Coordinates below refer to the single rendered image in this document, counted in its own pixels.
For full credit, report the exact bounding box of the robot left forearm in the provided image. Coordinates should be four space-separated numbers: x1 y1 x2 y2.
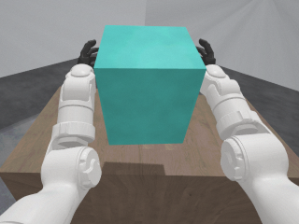
40 63 96 183

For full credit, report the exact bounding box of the robot left upper arm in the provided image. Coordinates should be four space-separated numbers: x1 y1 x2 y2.
0 146 102 224

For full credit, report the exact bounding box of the robot right upper arm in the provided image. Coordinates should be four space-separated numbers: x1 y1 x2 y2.
220 133 299 224

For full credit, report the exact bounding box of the right robot hand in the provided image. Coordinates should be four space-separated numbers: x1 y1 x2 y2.
195 38 216 66

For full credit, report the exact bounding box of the carton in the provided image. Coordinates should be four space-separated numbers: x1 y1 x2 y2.
93 25 206 146

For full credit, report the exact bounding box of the robot right forearm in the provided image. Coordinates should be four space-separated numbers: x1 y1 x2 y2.
200 64 289 170

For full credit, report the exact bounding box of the left robot hand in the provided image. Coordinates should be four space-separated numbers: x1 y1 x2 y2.
77 39 99 69

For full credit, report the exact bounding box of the pedestal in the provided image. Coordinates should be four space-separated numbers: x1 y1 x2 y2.
0 86 299 224

